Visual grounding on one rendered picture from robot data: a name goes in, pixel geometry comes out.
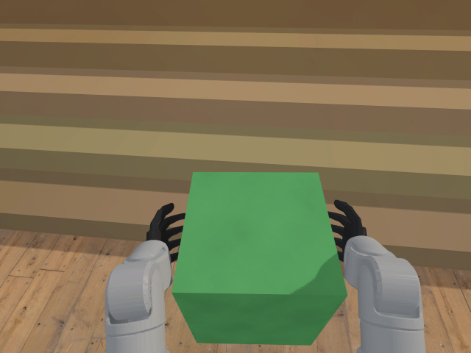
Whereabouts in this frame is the robot right hand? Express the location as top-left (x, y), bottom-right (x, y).
top-left (328, 200), bottom-right (367, 262)

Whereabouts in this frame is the robot left hand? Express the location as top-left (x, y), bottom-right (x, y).
top-left (146, 203), bottom-right (185, 263)

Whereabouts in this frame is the right robot forearm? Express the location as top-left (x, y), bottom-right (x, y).
top-left (344, 235), bottom-right (426, 353)

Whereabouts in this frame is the carton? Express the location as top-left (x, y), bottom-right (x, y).
top-left (171, 172), bottom-right (347, 346)

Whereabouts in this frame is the left robot forearm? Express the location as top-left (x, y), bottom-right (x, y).
top-left (105, 240), bottom-right (173, 353)

